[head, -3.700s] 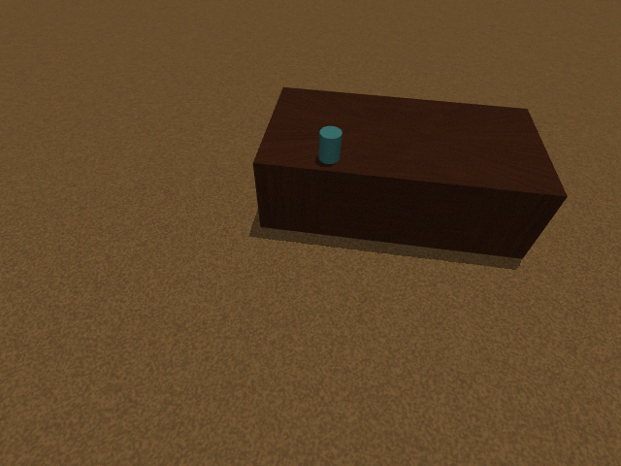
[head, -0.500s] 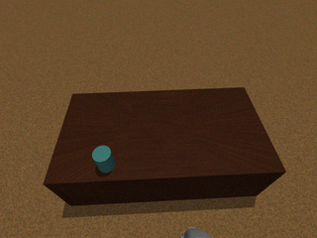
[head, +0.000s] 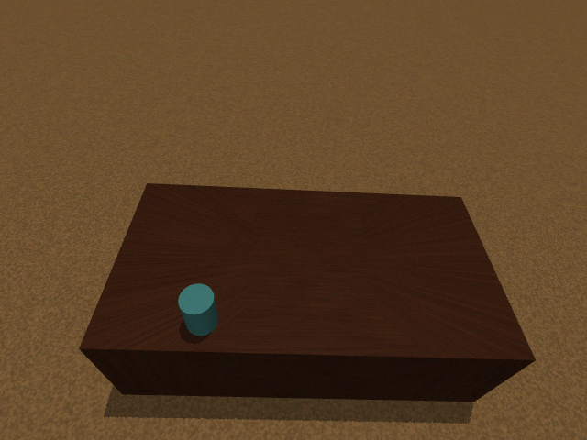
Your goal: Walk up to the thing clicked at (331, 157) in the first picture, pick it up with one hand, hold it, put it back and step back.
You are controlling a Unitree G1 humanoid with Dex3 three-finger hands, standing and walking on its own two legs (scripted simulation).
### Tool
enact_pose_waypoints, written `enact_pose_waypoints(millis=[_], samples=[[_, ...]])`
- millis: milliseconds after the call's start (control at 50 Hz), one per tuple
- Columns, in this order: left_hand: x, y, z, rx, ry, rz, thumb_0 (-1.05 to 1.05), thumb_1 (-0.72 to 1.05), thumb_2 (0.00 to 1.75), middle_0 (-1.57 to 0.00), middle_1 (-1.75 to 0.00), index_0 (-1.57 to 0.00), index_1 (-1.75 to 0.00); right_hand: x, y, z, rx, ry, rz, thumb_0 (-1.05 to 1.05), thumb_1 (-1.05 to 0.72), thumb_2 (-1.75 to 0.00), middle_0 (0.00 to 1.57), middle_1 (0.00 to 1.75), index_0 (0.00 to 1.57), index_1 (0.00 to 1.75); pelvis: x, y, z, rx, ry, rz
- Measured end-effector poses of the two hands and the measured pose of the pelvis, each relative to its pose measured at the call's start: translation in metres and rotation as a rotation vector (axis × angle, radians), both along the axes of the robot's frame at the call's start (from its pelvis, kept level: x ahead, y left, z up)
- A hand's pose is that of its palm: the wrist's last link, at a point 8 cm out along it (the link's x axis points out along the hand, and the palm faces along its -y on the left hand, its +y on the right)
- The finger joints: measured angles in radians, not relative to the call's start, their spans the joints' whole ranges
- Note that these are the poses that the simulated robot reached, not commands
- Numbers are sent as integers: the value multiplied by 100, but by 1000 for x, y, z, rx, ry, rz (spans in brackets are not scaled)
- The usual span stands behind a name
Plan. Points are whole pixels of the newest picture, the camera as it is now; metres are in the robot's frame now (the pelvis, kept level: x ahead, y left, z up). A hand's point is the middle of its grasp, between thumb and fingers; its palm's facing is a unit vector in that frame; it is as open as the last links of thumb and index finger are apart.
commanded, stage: walk up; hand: left
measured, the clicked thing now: (199, 310) +0.48 +0.22 -0.35
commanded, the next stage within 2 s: stand in 1.38 s
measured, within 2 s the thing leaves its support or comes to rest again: neither
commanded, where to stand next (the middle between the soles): +0.07 +0.01 m, yaw -1 degrees
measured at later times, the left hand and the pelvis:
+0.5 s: hand out of the picture +0.08 +0.26 -0.14, palm faces +0.04 -0.93 -0.36, open 7.4 cm; pelvis +0.02 -0.01 +0.02, yaw +1 degrees
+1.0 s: hand out of the picture +0.11 +0.23 -0.14, palm faces +0.01 -0.94 -0.33, open 7.4 cm; pelvis +0.02 -0.01 +0.02, yaw +0 degrees
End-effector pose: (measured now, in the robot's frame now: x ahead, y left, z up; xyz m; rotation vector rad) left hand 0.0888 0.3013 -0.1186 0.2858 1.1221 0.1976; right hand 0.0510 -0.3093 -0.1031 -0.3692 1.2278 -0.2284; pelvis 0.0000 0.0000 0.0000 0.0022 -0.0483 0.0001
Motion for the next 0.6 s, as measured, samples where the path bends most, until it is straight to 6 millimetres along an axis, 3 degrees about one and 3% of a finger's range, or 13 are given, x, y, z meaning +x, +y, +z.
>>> enact_pose_waypoints(millis=[140, 380, 600], samples=[[-11, 5, -1, -17, 65, 21, 1, 91, 90, -20, -30, -20, -30, 23, 10, 8, 6, -35, 12, 1, -90, -90, 21, 30, 21, 30, 5, 5, 7, -6, -6, -1], [-24, 4, 16, 26, 126, 65, 1, 91, 90, -20, -30, -20, -30, 69, 20, -1, 79, -82, 37, 1, -90, -90, 21, 30, 21, 30, 14, -1, 14, -1, -2, 11], [-10, -9, 22, 29, 103, 63, 1, 90, 90, -20, -30, -20, -30, 65, 9, -5, 87, -45, 21, 0, -90, -90, 21, 30, 21, 30, 19, -10, 16, 1, 3, 16]])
